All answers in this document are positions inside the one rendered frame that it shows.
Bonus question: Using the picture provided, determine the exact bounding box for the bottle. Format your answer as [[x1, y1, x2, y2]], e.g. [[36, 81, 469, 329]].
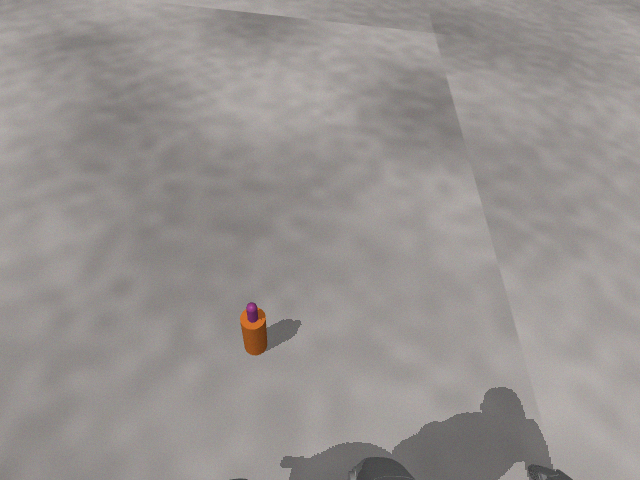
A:
[[240, 303, 267, 355]]

